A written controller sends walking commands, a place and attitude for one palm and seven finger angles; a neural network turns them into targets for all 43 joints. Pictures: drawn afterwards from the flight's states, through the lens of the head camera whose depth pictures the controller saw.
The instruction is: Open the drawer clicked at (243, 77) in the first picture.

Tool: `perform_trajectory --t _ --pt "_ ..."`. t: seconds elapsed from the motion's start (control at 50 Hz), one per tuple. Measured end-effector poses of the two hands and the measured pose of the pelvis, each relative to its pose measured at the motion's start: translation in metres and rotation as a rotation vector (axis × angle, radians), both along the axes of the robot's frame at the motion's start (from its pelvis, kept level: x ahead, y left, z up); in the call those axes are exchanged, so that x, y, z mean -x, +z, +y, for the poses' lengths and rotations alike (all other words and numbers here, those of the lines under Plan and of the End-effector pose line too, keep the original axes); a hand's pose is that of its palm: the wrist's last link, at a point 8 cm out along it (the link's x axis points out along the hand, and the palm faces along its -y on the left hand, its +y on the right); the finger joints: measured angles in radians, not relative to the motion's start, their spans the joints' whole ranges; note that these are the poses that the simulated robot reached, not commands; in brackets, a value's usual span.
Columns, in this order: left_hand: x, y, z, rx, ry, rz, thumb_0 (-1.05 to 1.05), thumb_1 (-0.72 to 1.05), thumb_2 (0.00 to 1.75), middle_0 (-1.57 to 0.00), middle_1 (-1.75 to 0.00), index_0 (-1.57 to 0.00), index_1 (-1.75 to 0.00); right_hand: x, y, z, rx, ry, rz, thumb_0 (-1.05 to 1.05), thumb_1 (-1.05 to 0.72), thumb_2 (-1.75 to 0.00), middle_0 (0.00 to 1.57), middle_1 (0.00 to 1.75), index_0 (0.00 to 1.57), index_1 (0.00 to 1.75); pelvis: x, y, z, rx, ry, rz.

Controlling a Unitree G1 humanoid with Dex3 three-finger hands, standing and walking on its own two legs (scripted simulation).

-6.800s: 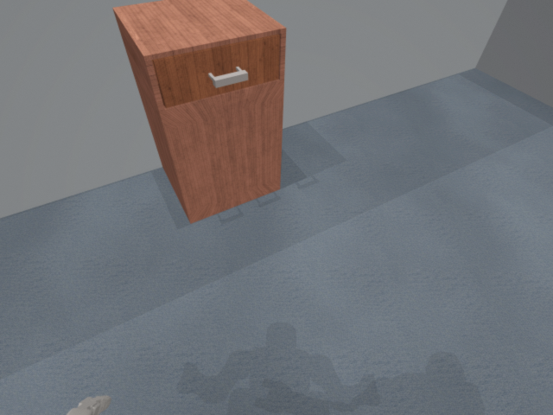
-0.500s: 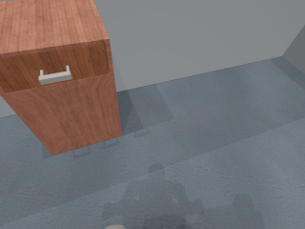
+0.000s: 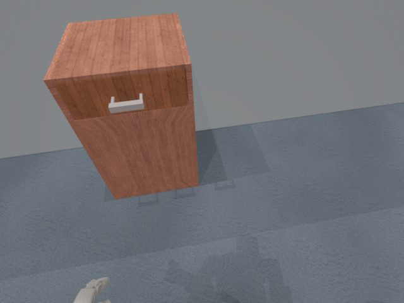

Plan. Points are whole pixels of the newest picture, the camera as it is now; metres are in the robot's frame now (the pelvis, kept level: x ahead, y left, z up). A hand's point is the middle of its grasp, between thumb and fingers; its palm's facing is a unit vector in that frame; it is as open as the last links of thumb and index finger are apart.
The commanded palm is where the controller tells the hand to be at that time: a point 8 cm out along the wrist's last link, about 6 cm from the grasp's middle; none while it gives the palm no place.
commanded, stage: turn to face it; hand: left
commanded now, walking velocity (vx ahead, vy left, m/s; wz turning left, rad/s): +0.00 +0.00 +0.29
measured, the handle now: (126, 102) +0.76 +0.29 -0.07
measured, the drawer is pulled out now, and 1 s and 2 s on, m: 0.00 0.00 0.00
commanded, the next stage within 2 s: take the last steps up to it in 0.14 s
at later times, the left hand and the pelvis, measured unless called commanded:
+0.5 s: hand out of the picture -0.07 +0.21 -0.18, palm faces +0.25 -0.95 -0.20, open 7.4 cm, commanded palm none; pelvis +0.00 +0.02 +0.00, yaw +9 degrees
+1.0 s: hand (131, 270) +0.23 +0.19 -0.17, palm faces +0.15 -0.97 -0.21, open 7.4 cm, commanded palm none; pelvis +0.16 -0.01 -0.01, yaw +8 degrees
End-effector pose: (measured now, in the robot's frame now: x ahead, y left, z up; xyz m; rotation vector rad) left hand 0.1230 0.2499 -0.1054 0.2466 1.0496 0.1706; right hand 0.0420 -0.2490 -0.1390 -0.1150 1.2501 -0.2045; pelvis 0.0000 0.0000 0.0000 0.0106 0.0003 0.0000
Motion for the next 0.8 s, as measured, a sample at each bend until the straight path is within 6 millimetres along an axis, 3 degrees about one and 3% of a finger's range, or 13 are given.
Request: perform_trajectory --t 0.16,0.28,0.36,0.44,0.5,0.56,0.62,0.72,0.8 --pt "0.067 0.007 -0.019 -0.007 0.109 0.080 0.00 0.90 0.89 -0.21 -0.30 -0.20 -0.30 0.002 -0.003 -0.021 -0.020 0.065 0.053 0.00 -0.91 -0.90 0.20 0.30 0.20 0.30 0.008 0.009 -0.016 -0.017 0.086 -0.019" --pt "0.114 -0.003 -0.021 0.027 0.193 0.146 0.00 0.90 0.89 -0.21 -0.30 -0.20 -0.30 -0.006 0.003 -0.020 0.007 0.134 0.094 0.00 -0.91 -0.90 0.19 0.30 0.20 0.30 0.011 0.011 -0.015 -0.026 0.141 -0.013" --pt "0.152 -0.014 -0.016 0.067 0.253 0.209 0.00 0.90 0.89 -0.21 -0.30 -0.20 -0.30 -0.026 0.008 -0.004 0.029 0.204 0.081 0.00 -0.91 -0.90 0.19 0.30 0.20 0.30 0.013 0.010 -0.005 -0.015 0.166 -0.005" --pt "0.193 -0.034 -0.004 0.118 0.317 0.296 0.00 0.90 0.89 -0.21 -0.30 -0.20 -0.30 -0.053 0.013 0.025 0.052 0.267 0.002 0.00 -0.91 -0.90 0.19 0.30 0.20 0.30 0.010 0.002 0.015 0.016 0.179 0.002" --pt "0.212 -0.043 0.004 0.141 0.328 0.383 0.00 0.90 0.89 -0.20 -0.30 -0.20 -0.30 -0.060 0.019 0.045 0.053 0.268 -0.049 0.00 -0.91 -0.90 0.19 0.30 0.20 0.30 0.003 0.001 0.025 0.012 0.164 -0.012" --pt "0.207 -0.040 0.010 0.157 0.316 0.417 0.01 0.90 0.89 -0.20 -0.30 -0.20 -0.30 -0.055 0.024 0.059 0.043 0.245 -0.050 0.00 -0.91 -0.90 0.19 0.30 0.20 0.30 -0.009 0.007 0.031 0.025 0.164 -0.021" --pt "0.182 -0.036 0.017 0.164 0.305 0.387 0.01 0.91 0.89 -0.20 -0.30 -0.20 -0.30 -0.042 0.024 0.061 0.048 0.221 0.005 0.00 -0.92 -0.90 0.20 0.30 0.20 0.30 -0.022 0.012 0.036 0.028 0.173 -0.026" --pt "0.119 -0.033 0.022 0.151 0.272 0.314 0.01 0.91 0.90 -0.20 -0.30 -0.20 -0.30 -0.015 0.017 0.058 0.031 0.172 0.143 0.00 -0.92 -0.90 0.20 0.30 0.21 0.30 -0.048 0.011 0.035 0.018 0.165 -0.024" --pt "0.052 -0.033 0.019 0.133 0.212 0.265 0.01 0.91 0.90 -0.20 -0.30 -0.20 -0.30 0.000 0.009 0.050 0.011 0.112 0.247 0.00 -0.91 -0.90 0.20 0.30 0.21 0.30 -0.076 0.005 0.027 0.006 0.150 -0.019"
